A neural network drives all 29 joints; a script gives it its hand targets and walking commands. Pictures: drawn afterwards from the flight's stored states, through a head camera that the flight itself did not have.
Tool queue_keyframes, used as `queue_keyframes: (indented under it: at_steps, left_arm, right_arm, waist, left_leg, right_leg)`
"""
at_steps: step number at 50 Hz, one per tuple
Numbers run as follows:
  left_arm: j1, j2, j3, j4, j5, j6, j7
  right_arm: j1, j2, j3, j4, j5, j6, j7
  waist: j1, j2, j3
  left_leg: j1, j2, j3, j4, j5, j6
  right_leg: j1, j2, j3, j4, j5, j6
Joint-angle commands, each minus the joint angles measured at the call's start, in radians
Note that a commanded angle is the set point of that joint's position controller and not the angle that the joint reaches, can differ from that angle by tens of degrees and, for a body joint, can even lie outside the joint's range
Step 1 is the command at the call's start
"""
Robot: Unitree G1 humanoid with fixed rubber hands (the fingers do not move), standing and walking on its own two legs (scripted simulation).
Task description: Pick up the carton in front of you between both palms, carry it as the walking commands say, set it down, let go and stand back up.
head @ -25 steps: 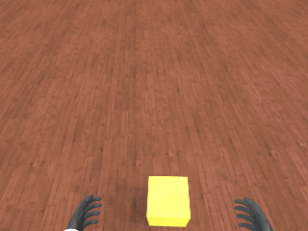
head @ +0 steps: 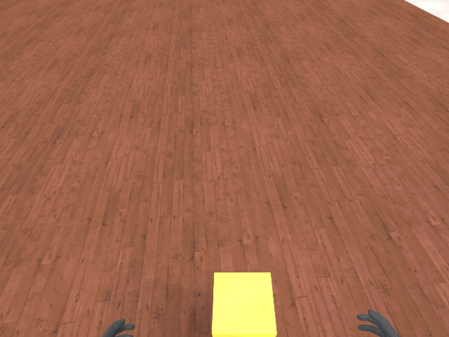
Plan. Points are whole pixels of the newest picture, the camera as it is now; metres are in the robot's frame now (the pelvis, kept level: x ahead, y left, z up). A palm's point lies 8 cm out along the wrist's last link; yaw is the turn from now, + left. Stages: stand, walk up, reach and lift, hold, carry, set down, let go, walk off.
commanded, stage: stand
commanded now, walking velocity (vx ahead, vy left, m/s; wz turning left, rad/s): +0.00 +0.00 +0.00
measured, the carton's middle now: (242, 312) +0.37 -0.01 -0.65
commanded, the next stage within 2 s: none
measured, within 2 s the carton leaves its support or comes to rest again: neither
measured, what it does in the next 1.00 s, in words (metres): stands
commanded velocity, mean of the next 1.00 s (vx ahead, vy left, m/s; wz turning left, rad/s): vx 0.00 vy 0.00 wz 0.00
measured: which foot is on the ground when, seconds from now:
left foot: down 0.00-1.00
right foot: down 0.00-1.00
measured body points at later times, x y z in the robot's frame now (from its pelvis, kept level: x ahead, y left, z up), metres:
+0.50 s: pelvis +0.04 +0.00 -0.01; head +0.03 +0.00 +0.44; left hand +0.13 +0.25 -0.13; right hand +0.09 -0.27 -0.13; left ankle -0.04 +0.11 -0.74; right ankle -0.02 -0.12 -0.74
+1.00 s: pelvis +0.02 +0.00 +0.00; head +0.02 -0.01 +0.45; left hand +0.05 +0.24 -0.15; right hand -0.01 -0.25 -0.15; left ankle -0.04 +0.11 -0.74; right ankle -0.02 -0.12 -0.74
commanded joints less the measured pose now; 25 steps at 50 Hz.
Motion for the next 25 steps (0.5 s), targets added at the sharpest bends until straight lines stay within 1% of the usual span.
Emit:
queue_keyframes:
  at_steps: [1, 3, 5, 15, 19, 25]
  left_arm:
    - [-0.038, 0.103, 0.021, -0.024, -0.007, -0.064, 0.004]
    - [-0.010, 0.113, 0.018, 0.005, -0.010, -0.065, 0.007]
    - [0.020, 0.120, 0.014, 0.030, -0.014, -0.059, 0.011]
    - [0.078, 0.126, 0.000, 0.086, -0.024, -0.028, 0.025]
    - [0.084, 0.124, -0.003, 0.102, -0.027, -0.017, 0.030]
    - [0.087, 0.121, -0.007, 0.128, -0.028, -0.002, 0.036]
  right_arm:
    - [-0.020, -0.102, -0.020, -0.022, 0.007, -0.066, -0.008]
    - [0.007, -0.116, -0.018, 0.006, 0.012, -0.067, -0.011]
    - [0.035, -0.123, -0.012, 0.030, 0.017, -0.062, -0.014]
    - [0.113, -0.134, 0.008, 0.091, 0.031, -0.034, -0.027]
    - [0.133, -0.132, 0.012, 0.111, 0.033, -0.023, -0.032]
    - [0.155, -0.129, 0.018, 0.146, 0.032, -0.007, -0.038]
  waist:
    - [-0.013, -0.021, -0.090]
    - [-0.014, -0.010, -0.107]
    - [-0.012, -0.004, -0.099]
    - [-0.010, -0.003, -0.060]
    - [-0.011, -0.006, -0.055]
    - [-0.013, -0.011, -0.031]
  left_leg:
    - [0.013, 0.113, -0.098, -0.057, 0.139, -0.016]
    - [0.021, 0.115, -0.089, -0.032, 0.237, -0.018]
    - [0.016, 0.114, -0.080, -0.016, 0.286, -0.018]
    - [-0.006, 0.104, -0.041, 0.021, 0.389, -0.007]
    - [-0.001, 0.100, -0.026, 0.027, 0.400, -0.002]
    - [0.002, 0.096, -0.013, 0.017, 0.350, 0.005]
  right_leg:
    - [-0.053, -0.118, 0.112, -0.052, 0.234, -0.002]
    - [-0.049, -0.115, 0.112, -0.024, 0.317, -0.007]
    - [-0.057, -0.110, 0.110, -0.008, 0.341, -0.010]
    - [-0.071, -0.091, 0.104, 0.047, 0.404, -0.026]
    - [-0.068, -0.087, 0.104, 0.058, 0.419, -0.031]
    - [-0.069, -0.084, 0.111, 0.056, 0.402, -0.038]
